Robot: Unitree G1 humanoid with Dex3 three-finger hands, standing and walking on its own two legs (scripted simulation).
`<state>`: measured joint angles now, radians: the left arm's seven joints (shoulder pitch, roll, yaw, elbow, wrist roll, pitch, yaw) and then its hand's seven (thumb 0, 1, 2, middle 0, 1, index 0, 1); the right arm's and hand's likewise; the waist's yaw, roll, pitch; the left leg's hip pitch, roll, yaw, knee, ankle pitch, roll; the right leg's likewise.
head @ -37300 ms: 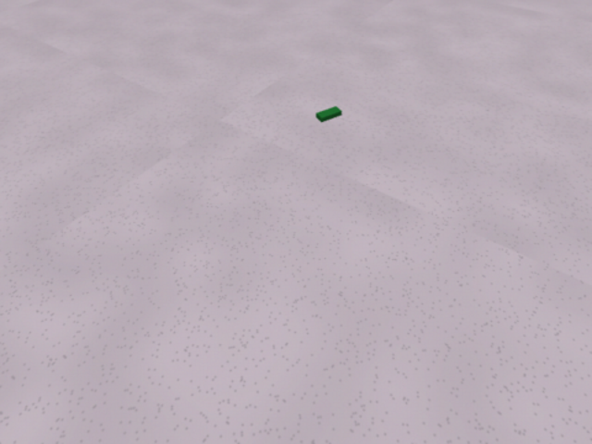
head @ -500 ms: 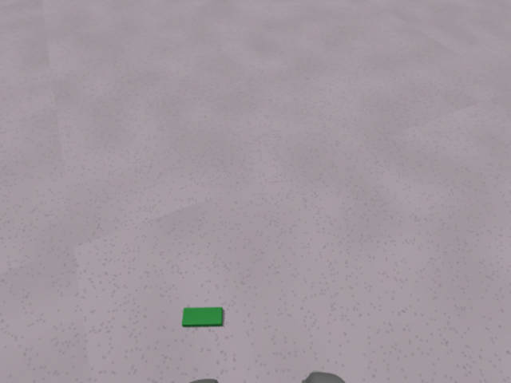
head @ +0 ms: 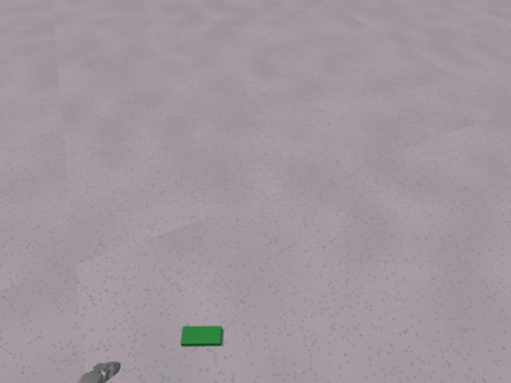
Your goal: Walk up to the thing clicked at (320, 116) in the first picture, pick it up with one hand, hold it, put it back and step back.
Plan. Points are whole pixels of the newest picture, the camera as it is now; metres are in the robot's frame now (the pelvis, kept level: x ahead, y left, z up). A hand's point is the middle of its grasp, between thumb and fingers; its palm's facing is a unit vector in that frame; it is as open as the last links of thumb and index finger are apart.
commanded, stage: walk up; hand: left
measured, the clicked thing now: (201, 335) +0.41 +0.22 -0.76
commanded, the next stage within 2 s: none
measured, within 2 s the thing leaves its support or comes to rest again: neither
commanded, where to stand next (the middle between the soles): +0.03 -0.03 m, yaw +2 degrees
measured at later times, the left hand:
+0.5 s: hand out of the picture +0.08 +0.25 -0.15, palm faces +0.04 -0.94 -0.34, open 7.4 cm
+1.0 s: hand out of the picture +0.10 +0.29 -0.16, palm faces +0.02 -0.92 -0.40, open 7.4 cm
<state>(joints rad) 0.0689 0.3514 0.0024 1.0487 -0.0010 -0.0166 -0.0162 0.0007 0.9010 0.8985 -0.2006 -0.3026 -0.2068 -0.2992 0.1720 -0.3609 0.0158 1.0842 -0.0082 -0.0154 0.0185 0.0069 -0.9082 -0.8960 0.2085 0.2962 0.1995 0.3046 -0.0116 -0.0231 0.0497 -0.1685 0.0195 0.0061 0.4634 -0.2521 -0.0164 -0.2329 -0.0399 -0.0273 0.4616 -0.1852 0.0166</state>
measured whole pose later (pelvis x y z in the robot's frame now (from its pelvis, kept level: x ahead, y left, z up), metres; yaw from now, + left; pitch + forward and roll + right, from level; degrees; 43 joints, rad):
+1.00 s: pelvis -0.02 +0.02 -0.01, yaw +3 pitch -1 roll +0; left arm -0.02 0.37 0.05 1.02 0.02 0.02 0.02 0.00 0.90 0.90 -0.20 -0.30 -0.21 -0.30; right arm 0.05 -0.42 -0.06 1.02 -0.01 0.06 0.02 0.00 -0.91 -0.90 0.21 0.30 0.20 0.30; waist -0.01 0.01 0.19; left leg -0.34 -0.02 -0.02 0.82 -0.48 0.02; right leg -0.31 -0.09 -0.06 0.51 -0.18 0.03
